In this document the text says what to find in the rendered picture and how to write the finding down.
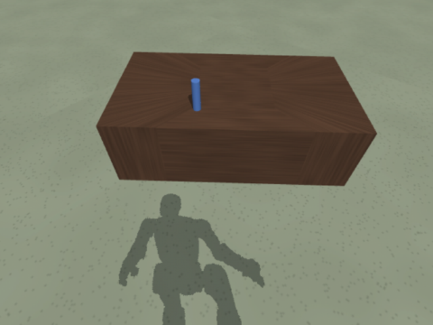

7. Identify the can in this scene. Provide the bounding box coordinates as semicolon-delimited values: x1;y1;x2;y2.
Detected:
191;78;201;111

